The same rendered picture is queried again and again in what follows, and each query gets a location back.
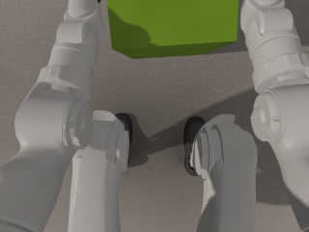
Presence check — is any robot left upper arm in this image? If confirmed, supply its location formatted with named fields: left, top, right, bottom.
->
left=0, top=96, right=95, bottom=232

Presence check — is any robot left shin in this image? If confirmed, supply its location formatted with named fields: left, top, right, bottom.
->
left=72, top=110, right=123, bottom=163

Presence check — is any carton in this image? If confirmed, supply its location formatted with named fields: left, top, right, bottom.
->
left=107, top=0, right=239, bottom=59

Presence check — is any robot right foot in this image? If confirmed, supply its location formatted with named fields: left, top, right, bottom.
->
left=183, top=116, right=206, bottom=176

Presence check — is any robot right forearm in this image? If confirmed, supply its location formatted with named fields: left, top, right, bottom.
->
left=238, top=0, right=309, bottom=94

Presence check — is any robot right upper arm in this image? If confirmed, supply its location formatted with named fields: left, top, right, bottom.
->
left=250, top=85, right=309, bottom=232

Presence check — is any robot left forearm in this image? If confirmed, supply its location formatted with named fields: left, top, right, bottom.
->
left=14, top=0, right=106, bottom=135

